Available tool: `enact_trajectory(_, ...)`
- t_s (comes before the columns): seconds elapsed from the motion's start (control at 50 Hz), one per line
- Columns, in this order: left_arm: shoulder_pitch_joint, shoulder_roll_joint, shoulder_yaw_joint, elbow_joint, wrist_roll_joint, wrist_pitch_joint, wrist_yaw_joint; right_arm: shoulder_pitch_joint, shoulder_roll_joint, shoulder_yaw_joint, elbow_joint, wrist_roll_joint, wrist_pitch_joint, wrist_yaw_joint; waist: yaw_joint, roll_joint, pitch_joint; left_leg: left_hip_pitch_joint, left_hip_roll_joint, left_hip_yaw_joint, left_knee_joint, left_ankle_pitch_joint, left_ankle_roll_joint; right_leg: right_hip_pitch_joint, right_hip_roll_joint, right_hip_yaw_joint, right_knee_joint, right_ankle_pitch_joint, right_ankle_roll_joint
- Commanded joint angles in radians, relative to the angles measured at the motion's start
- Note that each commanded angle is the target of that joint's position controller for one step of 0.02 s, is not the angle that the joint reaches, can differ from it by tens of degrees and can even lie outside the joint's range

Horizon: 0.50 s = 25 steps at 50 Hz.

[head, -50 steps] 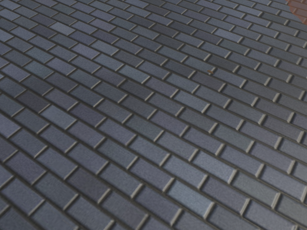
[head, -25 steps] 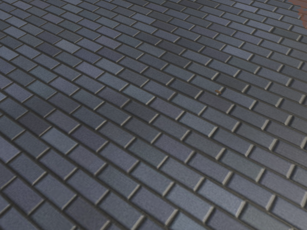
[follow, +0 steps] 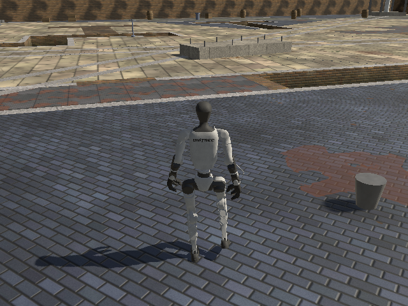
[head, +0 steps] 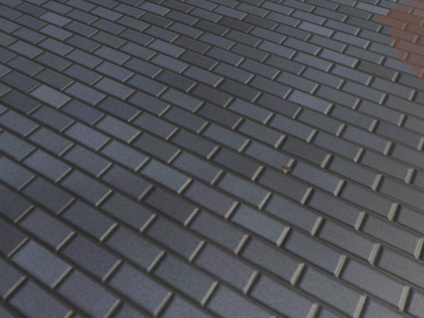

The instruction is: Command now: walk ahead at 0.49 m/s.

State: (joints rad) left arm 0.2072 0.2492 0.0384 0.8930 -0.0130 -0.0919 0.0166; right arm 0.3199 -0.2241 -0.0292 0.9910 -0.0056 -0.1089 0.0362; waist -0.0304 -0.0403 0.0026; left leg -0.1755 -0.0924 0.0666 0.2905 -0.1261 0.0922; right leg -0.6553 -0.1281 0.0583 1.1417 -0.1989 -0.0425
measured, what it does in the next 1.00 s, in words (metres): walks ahead, turning left: right foot, then left foot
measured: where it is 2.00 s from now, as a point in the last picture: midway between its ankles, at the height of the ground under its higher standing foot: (161, 269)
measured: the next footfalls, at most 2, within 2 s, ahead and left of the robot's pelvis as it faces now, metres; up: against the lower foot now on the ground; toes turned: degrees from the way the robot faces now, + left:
right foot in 0.30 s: +0.34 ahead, -0.17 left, +0.00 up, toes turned +0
left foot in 0.78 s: +0.48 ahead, +0.08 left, +0.00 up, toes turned +19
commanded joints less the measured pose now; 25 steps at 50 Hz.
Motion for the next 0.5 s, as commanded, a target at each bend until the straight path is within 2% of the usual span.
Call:
enact_trajectory(0.02,0.035,0.046,0.014,-0.042,0.012,0.004,0.007,-0.038,-0.131,-0.02,-0.054,0.001,-0.017,-0.02,0.046,0.079,0.054,-0.098,0.281,-0.213,-0.207,0.066,0.17,-0.032,-0.043,0.002,-0.135,0.153,0.028)
enact_trajectory(0.1,-0.125,0.029,0.007,-0.085,0.004,-0.008,-0.005,0.042,-0.158,-0.025,-0.038,0.016,-0.004,-0.036,-0.011,0.079,0.054,-0.006,0.267,-0.167,-0.193,0.084,0.127,-0.011,0.0,-0.034,-0.422,0.302,0.036)
enact_trajectory(0.16,-0.213,0.031,0.003,-0.112,-0.006,-0.011,-0.022,0.096,-0.169,-0.028,-0.016,0.024,0.006,-0.037,-0.045,0.088,0.072,0.076,0.291,-0.165,-0.164,0.06,0.121,0.001,0.023,-0.049,-0.528,0.285,0.039)
enact_trajectory(0.2,-0.258,0.04,0.003,-0.136,-0.009,-0.017,-0.035,0.122,-0.165,-0.03,-0.004,0.027,0.016,-0.039,-0.052,0.089,0.086,0.133,0.32,-0.187,-0.123,0.057,0.115,0.002,0.032,-0.042,-0.581,0.227,0.024)
enact_trajectory(0.24,-0.236,0.064,0.011,-0.144,-0.009,-0.03,-0.045,0.116,-0.176,-0.035,-0.004,0.029,0.027,-0.042,-0.022,0.1,0.077,0.163,0.343,-0.224,-0.068,0.081,0.101,0.069,0.051,-0.038,-0.634,0.148,0.004)
enact_trajectory(0.26,-0.185,0.083,0.02,-0.134,-0.009,-0.036,-0.045,0.099,-0.187,-0.039,-0.009,0.029,0.033,-0.043,0.012,0.113,0.054,0.159,0.34,-0.232,-0.017,0.151,0.091,0.152,0.072,-0.053,-0.657,0.115,-0.006)
enact_trajectory(0.28,-0.068,0.116,0.04,-0.101,-0.007,-0.04,-0.041,0.075,-0.182,-0.036,-0.018,0.026,0.037,-0.043,0.076,0.11,-0.008,0.135,0.299,-0.209,0.108,0.29,0.071,0.312,0.101,-0.074,-0.684,0.097,-0.025)
enact_trajectory(0.3,0.13,0.185,0.067,-0.052,0.001,-0.045,-0.032,0.057,-0.141,-0.02,-0.039,0.012,0.035,-0.041,0.156,0.072,-0.15,0.007,0.232,-0.158,0.36,0.283,0.036,0.602,0.025,-0.003,-0.65,0.123,-0.072)
enact_trajectory(0.32,0.278,0.293,0.094,-0.028,0.022,-0.038,-0.025,0.131,-0.033,0.009,-0.065,0.009,0.02,-0.038,0.159,-0.146,-0.31,-0.38,0.074,-0.052,0.76,-0.052,-0.041,1.009,-0.23,0.359,-0.686,0.034,-0.186)
enact_trajectory(0.34,0.304,0.244,0.079,-0.023,0.028,-0.035,-0.029,0.175,-0.032,0.013,-0.055,0.032,-0.003,-0.035,0.152,-0.262,-0.402,-0.532,0.037,-0.183,0.964,-0.438,-0.043,1.063,-0.324,0.662,-0.819,-0.056,-0.248)
enact_trajectory(0.36,0.224,0.16,0.055,-0.037,0.022,-0.038,-0.029,0.11,-0.141,-0.017,-0.063,0.059,-0.009,-0.036,0.14,-0.157,-0.264,-0.603,0.096,-0.23,1.047,-0.379,-0.031,0.944,-0.292,0.534,-0.829,-0.07,-0.2)
enact_trajectory(0.38,0.132,0.119,0.041,-0.056,0.014,-0.038,-0.03,0.045,-0.152,-0.024,-0.082,0.058,-0.006,-0.04,0.111,-0.095,-0.168,-0.597,0.148,-0.202,1.033,-0.283,-0.026,0.8,-0.256,0.372,-0.848,-0.009,-0.161)
enact_trajectory(0.4,0.058,0.092,0.032,-0.061,0.013,-0.038,-0.034,0.011,-0.138,-0.029,-0.087,0.047,0.002,-0.047,0.081,-0.039,-0.103,-0.554,0.183,-0.189,0.98,-0.204,-0.031,0.673,-0.211,0.265,-0.892,0.041,-0.138)
enact_trajectory(0.42,0.011,0.065,0.024,-0.062,0.019,-0.04,-0.036,0.012,-0.125,-0.038,-0.084,0.04,0.018,-0.051,0.05,-0.049,-0.046,-0.501,0.203,-0.19,0.928,-0.16,-0.037,0.579,-0.167,0.159,-0.924,0.162,-0.117)
enact_trajectory(0.44,-0.012,0.058,0.023,-0.056,0.028,-0.041,-0.037,0.036,-0.101,-0.04,-0.083,0.039,0.035,-0.051,0.022,-0.068,-0.025,-0.443,0.205,-0.18,0.91,-0.139,-0.045,0.516,-0.144,0.077,-0.932,0.308,-0.108)
enact_trajectory(0.48,-0.013,0.074,0.03,-0.042,0.037,-0.044,-0.027,0.06,-0.071,-0.044,-0.093,0.035,0.059,-0.051,-0.009,-0.057,-0.013,-0.42,0.187,-0.152,0.895,-0.115,-0.063,0.472,-0.127,-0.044,-0.918,0.591,-0.12)
enact_trajectory(0.5,-0.013,0.091,0.035,-0.037,0.039,-0.043,-0.02,0.041,-0.067,-0.046,-0.112,0.031,0.066,-0.051,-0.015,-0.052,-0.007,-0.439,0.185,-0.146,0.862,-0.085,-0.071,0.466,-0.129,-0.079,-0.923,0.642,-0.126)
Keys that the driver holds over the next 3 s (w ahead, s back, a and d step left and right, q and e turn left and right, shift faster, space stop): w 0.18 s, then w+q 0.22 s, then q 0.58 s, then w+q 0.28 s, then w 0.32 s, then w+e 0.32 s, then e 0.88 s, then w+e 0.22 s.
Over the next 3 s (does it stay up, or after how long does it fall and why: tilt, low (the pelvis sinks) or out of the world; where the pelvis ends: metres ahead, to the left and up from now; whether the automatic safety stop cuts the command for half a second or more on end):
stays up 0.81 0.27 0.00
